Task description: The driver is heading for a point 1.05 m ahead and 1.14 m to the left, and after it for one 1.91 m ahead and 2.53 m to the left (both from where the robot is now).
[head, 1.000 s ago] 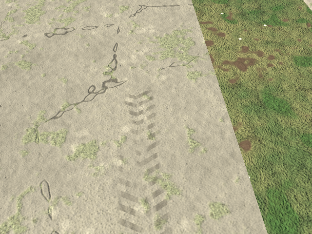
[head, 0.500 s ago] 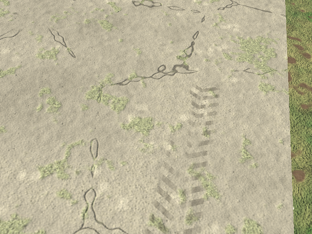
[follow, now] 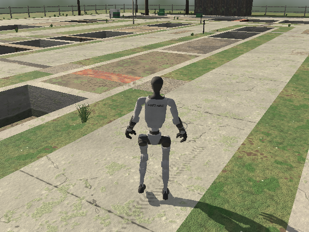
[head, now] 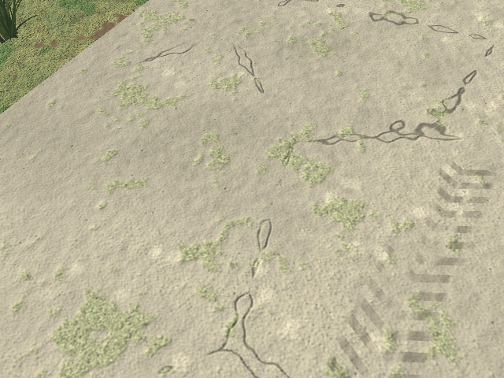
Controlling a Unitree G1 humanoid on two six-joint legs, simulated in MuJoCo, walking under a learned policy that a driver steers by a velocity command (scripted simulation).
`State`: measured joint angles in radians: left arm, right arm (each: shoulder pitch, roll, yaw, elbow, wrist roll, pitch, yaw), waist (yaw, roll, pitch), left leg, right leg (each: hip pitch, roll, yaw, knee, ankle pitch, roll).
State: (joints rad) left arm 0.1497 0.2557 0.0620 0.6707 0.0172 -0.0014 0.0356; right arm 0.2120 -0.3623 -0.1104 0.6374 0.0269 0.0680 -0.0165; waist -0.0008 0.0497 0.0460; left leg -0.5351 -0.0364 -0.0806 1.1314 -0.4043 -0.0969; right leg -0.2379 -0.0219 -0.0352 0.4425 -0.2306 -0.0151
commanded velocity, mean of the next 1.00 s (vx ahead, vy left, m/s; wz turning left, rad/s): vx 0.00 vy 0.00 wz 0.60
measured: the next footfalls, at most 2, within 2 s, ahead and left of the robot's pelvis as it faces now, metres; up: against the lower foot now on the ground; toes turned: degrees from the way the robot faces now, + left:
left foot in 0.22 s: +0.02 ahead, +0.15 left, +0.00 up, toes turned +9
right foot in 0.70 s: +0.09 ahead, -0.05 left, +0.00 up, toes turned +30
